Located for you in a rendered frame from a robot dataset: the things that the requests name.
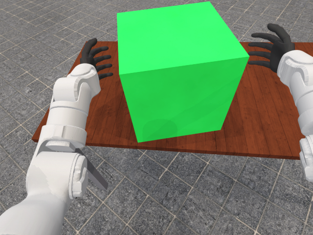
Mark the robot left hand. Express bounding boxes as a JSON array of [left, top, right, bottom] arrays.
[[80, 38, 113, 80]]

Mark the left robot upper arm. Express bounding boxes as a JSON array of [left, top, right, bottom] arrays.
[[0, 151, 88, 235]]

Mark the carton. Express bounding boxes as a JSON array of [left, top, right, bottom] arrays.
[[117, 1, 249, 142]]

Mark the robot left forearm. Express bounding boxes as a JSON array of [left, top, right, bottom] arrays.
[[26, 63, 101, 193]]

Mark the table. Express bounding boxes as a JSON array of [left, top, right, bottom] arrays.
[[32, 41, 313, 207]]

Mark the right robot upper arm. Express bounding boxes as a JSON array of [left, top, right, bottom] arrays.
[[299, 135, 313, 182]]

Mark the robot right hand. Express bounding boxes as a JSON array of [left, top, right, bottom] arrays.
[[248, 23, 295, 73]]

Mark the robot right forearm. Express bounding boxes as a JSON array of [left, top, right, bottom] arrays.
[[277, 50, 313, 136]]

